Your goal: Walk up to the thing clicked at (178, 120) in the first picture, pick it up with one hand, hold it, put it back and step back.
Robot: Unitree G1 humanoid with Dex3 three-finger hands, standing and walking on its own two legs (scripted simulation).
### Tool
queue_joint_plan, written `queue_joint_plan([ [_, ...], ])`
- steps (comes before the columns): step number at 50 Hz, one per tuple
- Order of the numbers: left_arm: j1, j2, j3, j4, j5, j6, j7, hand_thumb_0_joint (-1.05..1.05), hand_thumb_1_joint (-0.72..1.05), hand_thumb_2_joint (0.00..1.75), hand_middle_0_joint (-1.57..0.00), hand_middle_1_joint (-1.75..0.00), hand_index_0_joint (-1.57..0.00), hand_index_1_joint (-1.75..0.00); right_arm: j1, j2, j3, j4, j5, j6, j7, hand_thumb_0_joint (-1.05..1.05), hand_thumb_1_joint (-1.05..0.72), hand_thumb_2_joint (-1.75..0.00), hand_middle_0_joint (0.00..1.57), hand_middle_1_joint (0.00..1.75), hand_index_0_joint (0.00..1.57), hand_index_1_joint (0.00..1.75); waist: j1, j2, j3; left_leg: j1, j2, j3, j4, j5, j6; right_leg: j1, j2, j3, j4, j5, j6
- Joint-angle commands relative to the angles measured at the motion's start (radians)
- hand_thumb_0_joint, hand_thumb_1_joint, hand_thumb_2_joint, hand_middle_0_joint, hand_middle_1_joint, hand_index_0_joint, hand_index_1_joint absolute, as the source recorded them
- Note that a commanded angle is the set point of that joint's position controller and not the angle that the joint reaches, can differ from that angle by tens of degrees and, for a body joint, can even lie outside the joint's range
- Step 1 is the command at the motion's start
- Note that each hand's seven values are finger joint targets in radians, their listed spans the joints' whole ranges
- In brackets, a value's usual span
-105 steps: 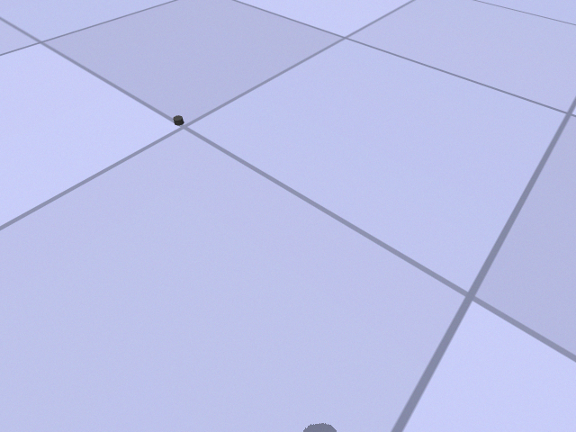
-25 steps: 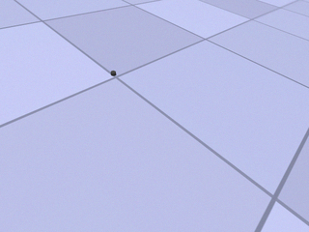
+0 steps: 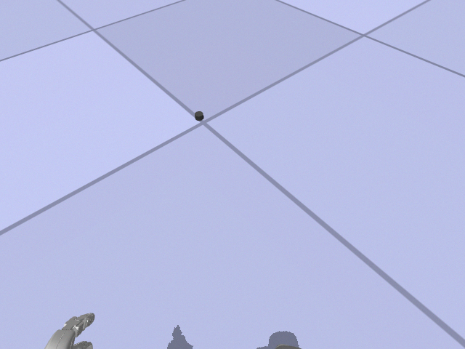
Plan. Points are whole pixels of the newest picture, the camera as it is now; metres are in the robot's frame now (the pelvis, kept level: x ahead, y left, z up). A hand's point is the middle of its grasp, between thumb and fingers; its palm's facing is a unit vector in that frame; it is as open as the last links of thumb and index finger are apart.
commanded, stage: walk up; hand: left
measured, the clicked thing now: (199, 116) +1.57 +0.21 -0.74
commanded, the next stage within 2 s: none
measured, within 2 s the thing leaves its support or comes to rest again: neither
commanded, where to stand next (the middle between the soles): +1.17 -0.03 m, yaw +0 degrees
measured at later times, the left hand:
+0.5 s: hand (106, 274) +0.31 +0.29 -0.15, palm faces -0.04 -0.95 -0.31, open 7.4 cm
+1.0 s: hand (157, 154) +0.62 +0.20 -0.10, palm faces -0.02 -0.92 -0.40, open 7.4 cm
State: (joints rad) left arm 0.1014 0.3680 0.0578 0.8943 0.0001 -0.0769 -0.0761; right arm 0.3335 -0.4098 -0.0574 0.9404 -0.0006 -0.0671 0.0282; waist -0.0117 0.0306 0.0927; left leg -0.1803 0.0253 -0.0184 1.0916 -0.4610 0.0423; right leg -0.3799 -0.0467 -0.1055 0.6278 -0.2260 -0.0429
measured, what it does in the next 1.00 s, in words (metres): walks ahead: left foot, then right foot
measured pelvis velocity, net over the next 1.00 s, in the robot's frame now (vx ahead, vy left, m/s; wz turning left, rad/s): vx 0.52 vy -0.06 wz -0.03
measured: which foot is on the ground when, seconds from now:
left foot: up 0.00-0.32, down 0.34-0.86, up 0.88-1.00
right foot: down 0.00-0.38, up 0.40-0.80, down 0.82-1.00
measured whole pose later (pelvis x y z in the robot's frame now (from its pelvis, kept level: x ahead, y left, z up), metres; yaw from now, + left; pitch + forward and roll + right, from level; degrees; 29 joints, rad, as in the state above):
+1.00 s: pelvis +0.52 -0.06 +0.02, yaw -2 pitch -3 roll +2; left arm 0.23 0.37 0.04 0.86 -0.01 -0.09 -0.05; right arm 0.30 -0.43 -0.05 0.90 0.01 -0.05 0.04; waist 0.01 0.04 0.08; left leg -0.38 0.04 -0.01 1.11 -0.35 0.04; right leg -0.25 -0.04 -0.06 0.52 -0.22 -0.04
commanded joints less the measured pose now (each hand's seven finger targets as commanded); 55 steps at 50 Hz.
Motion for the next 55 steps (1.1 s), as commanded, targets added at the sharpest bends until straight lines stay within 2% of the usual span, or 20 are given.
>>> queue_joint_plan([
  [1, 0.145, 0.288, 0.079, -0.029, -0.014, -0.024, 0.044, 0.00, 0.90, 0.90, -0.20, -0.30, -0.20, -0.30, 0.013, -0.192, -0.044, -0.087, 0.023, -0.036, -0.003, 0.00, -0.90, -0.90, 0.20, 0.30, 0.20, 0.30, 0.050, -0.133, -0.088, -0.362, 0.039, -0.097, 0.120, 0.158, 0.021, 0.320, -0.237, 0.316, -0.332, 0.234, -0.141],
  [6, 0.114, 0.272, 0.063, -0.069, -0.003, -0.050, 0.032, 0.00, 0.90, 0.90, -0.20, -0.30, -0.20, -0.30, -0.036, -0.168, -0.053, -0.115, -0.004, -0.005, 0.034, 0.00, -0.90, -0.90, 0.20, 0.30, 0.20, 0.30, 0.007, -0.144, 0.001, -0.339, 0.057, -0.019, -0.126, 0.278, -0.033, 0.154, -0.177, 0.137, -0.418, 0.203, -0.155],
  [13, 0.173, 0.309, 0.070, -0.080, 0.009, -0.042, 0.022, 0.00, 0.90, 0.90, -0.20, -0.30, -0.20, -0.30, -0.232, -0.151, -0.058, -0.170, -0.019, -0.019, 0.060, 0.00, -0.90, -0.90, 0.20, 0.30, 0.20, 0.30, 0.063, -0.125, -0.042, -0.199, 0.064, 0.060, -0.525, 0.439, -0.025, 0.221, -0.180, 0.085, -0.375, 0.163, -0.130],
  [15, 0.160, 0.323, 0.069, -0.089, 0.005, -0.032, 0.029, 0.00, 0.90, 0.90, -0.20, -0.30, -0.20, -0.30, -0.175, -0.169, -0.069, -0.153, -0.026, -0.021, 0.051, 0.00, -0.90, -0.90, 0.20, 0.30, 0.20, 0.30, 0.024, -0.100, -0.083, -0.103, 0.059, 0.060, -0.542, 0.397, -0.011, 0.225, -0.210, 0.107, -0.285, 0.202, -0.135],
  [17, 0.196, 0.276, 0.050, -0.102, 0.002, -0.022, 0.041, 0.00, 0.90, 0.90, -0.20, -0.30, -0.20, -0.30, 0.033, -0.238, -0.095, -0.093, -0.047, -0.030, 0.034, 0.00, -0.90, -0.90, 0.20, 0.30, 0.20, 0.30, -0.071, 0.075, -0.214, 0.197, 0.017, 0.062, -0.574, 0.285, 0.044, 0.143, -0.121, 0.037, 0.082, 0.309, -0.091],
  [18, 0.256, 0.212, 0.024, -0.103, -0.006, -0.018, 0.046, 0.00, 0.90, 0.90, -0.20, -0.30, -0.20, -0.30, 0.147, -0.298, -0.120, -0.075, -0.065, -0.033, 0.019, 0.00, -0.90, -0.90, 0.20, 0.30, 0.20, 0.30, -0.120, 0.238, -0.274, 0.347, 0.138, -0.118, -0.636, 0.122, 0.089, -0.024, -0.049, 0.003, 0.348, 0.165, -0.052],
  [19, 0.332, 0.180, 0.022, -0.104, -0.023, -0.012, 0.046, 0.00, 0.90, 0.90, -0.20, -0.30, -0.20, -0.30, 0.140, -0.356, -0.132, -0.111, -0.057, -0.037, 0.009, 0.00, -0.90, -0.90, 0.20, 0.30, 0.20, 0.30, -0.090, 0.336, -0.312, 0.514, 0.377, -0.599, -0.731, 0.076, 0.176, -0.285, 0.121, 0.057, 0.536, -0.307, -0.004],
  [20, 0.312, 0.290, 0.041, -0.081, -0.016, -0.004, 0.063, 0.00, 0.90, 0.90, -0.20, -0.30, -0.20, -0.30, 0.105, -0.357, -0.138, -0.120, -0.017, -0.035, 0.006, 0.00, -0.90, -0.90, 0.20, 0.30, 0.20, 0.30, -0.093, 0.207, -0.324, 0.514, 0.422, -0.694, -0.772, 0.049, 0.255, -0.329, 0.056, 0.171, 0.604, -0.308, -0.028],
  [24, 0.267, 0.258, 0.033, -0.054, -0.019, -0.009, 0.045, 0.00, 0.90, 0.90, -0.20, -0.30, -0.20, -0.30, -0.017, -0.231, -0.073, -0.146, 0.014, -0.043, -0.008, 0.00, -0.90, -0.90, 0.20, 0.30, 0.20, 0.30, -0.007, 0.059, -0.130, 0.142, 0.261, -0.174, -0.766, 0.630, 0.104, -0.158, -0.022, 0.234, 0.506, -0.113, 0.004],
  [26, 0.288, 0.245, 0.037, -0.050, -0.016, 0.005, 0.033, 0.00, 0.90, 0.90, -0.20, -0.30, -0.20, -0.30, -0.044, -0.224, -0.069, -0.152, 0.014, -0.054, -0.006, 0.00, -0.90, -0.90, 0.20, 0.30, 0.20, 0.30, 0.017, 0.082, -0.095, 0.052, 0.231, -0.090, -0.791, 0.615, 0.130, -0.111, -0.022, 0.195, 0.486, -0.085, 0.024],
  [32, 0.130, 0.219, 0.038, -0.101, 0.009, 0.017, -0.007, 0.00, 0.90, 0.90, -0.20, -0.30, -0.20, -0.30, -0.056, -0.251, -0.078, -0.171, 0.004, -0.067, 0.005, 0.00, -0.90, -0.90, 0.20, 0.30, 0.20, 0.30, -0.003, 0.113, 0.031, -0.037, 0.219, 0.004, -0.895, 0.378, 0.164, -0.135, -0.084, 0.109, 0.167, 0.057, 0.054],
  [37, 0.060, 0.212, 0.047, -0.099, 0.010, 0.004, -0.015, 0.00, 0.90, 0.90, -0.20, -0.30, -0.20, -0.30, -0.040, -0.257, -0.076, -0.164, -0.003, -0.051, 0.004, 0.00, -0.90, -0.90, 0.20, 0.30, 0.20, 0.30, -0.016, 0.095, -0.040, 0.021, 0.203, 0.022, -0.793, 0.398, 0.135, 0.006, -0.043, 0.066, -0.031, 0.140, 0.021],
  [39, 0.109, 0.213, 0.053, -0.080, 0.011, -0.001, -0.009, 0.00, 0.90, 0.90, -0.20, -0.30, -0.20, -0.30, -0.044, -0.270, -0.082, -0.166, -0.002, -0.041, -0.002, 0.00, -0.90, -0.90, 0.20, 0.30, 0.20, 0.30, 0.020, 0.088, -0.081, 0.036, 0.222, 0.008, -0.700, 0.408, 0.123, 0.094, -0.030, 0.052, -0.064, 0.119, 0.007],
  [41, 0.256, 0.280, 0.082, -0.035, 0.013, -0.018, 0.008, 0.00, 0.90, 0.90, -0.20, -0.30, -0.20, -0.30, 0.002, -0.209, -0.058, -0.169, -0.010, -0.036, -0.003, 0.00, -0.90, -0.90, 0.20, 0.30, 0.20, 0.30, 0.094, -0.092, -0.190, -0.047, 0.135, 0.078, -0.340, 0.481, 0.076, 0.373, -0.004, 0.069, -0.133, 0.029, -0.025],
  [42, 0.347, 0.353, 0.109, -0.021, 0.020, -0.026, 0.023, 0.00, 0.90, 0.90, -0.20, -0.30, -0.20, -0.30, 0.073, -0.139, -0.032, -0.174, -0.007, -0.036, 0.000, 0.00, -0.90, -0.90, 0.20, 0.30, 0.20, 0.30, 0.119, -0.294, -0.266, -0.193, 0.053, 0.124, -0.095, 0.277, 0.041, 0.519, -0.148, 0.276, -0.200, -0.138, -0.048],
  [43, 0.352, 0.424, 0.117, -0.036, 0.014, -0.029, 0.030, 0.00, 0.90, 0.90, -0.20, -0.30, -0.20, -0.30, 0.087, -0.153, -0.032, -0.179, 0.007, -0.031, 0.001, 0.00, -0.90, -0.90, 0.20, 0.30, 0.20, 0.30, 0.116, -0.370, -0.239, -0.439, -0.062, 0.097, 0.058, -0.043, -0.005, 0.615, -0.368, 0.717, -0.348, -0.179, -0.152],
  [44, 0.317, 0.424, 0.115, -0.039, 0.000, -0.022, 0.032, 0.00, 0.90, 0.90, -0.20, -0.30, -0.20, -0.30, 0.025, -0.242, -0.048, -0.154, -0.004, -0.020, -0.011, 0.00, -0.90, -0.90, 0.20, 0.30, 0.20, 0.30, 0.125, -0.280, -0.191, -0.474, -0.004, 0.021, 0.132, -0.075, -0.002, 0.539, -0.409, 0.789, -0.365, -0.191, -0.224],
  [48, 0.176, 0.291, 0.071, -0.067, -0.017, -0.025, 0.050, 0.00, 0.90, 0.90, -0.20, -0.30, -0.20, -0.30, 0.054, -0.193, -0.042, -0.094, 0.019, -0.004, 0.001, 0.00, -0.90, -0.90, 0.20, 0.30, 0.20, 0.30, 0.019, -0.185, -0.051, -0.340, 0.057, -0.068, 0.018, 0.156, -0.004, 0.259, -0.194, 0.301, -0.339, 0.194, -0.065],
  [50, 0.196, 0.277, 0.062, -0.067, -0.012, -0.033, 0.051, 0.00, 0.90, 0.90, -0.20, -0.30, -0.20, -0.30, 0.056, -0.180, -0.042, -0.089, 0.008, 0.008, 0.012, 0.00, -0.90, -0.90, 0.20, 0.30, 0.20, 0.30, 0.017, -0.189, -0.052, -0.296, 0.029, -0.041, -0.022, 0.225, -0.009, 0.217, -0.145, 0.214, -0.338, 0.336, -0.046],
  [55, 0.199, 0.285, 0.069, -0.109, 0.003, -0.044, 0.053, 0.00, 0.90, 0.90, -0.20, -0.30, -0.20, -0.30, -0.019, -0.181, -0.060, -0.114, -0.004, 0.029, 0.029, 0.00, -0.90, -0.90, 0.20, 0.30, 0.20, 0.30, 0.019, -0.144, -0.016, -0.387, 0.040, -0.045, -0.153, 0.314, -0.050, 0.240, -0.185, 0.181, -0.422, 0.172, -0.076],
])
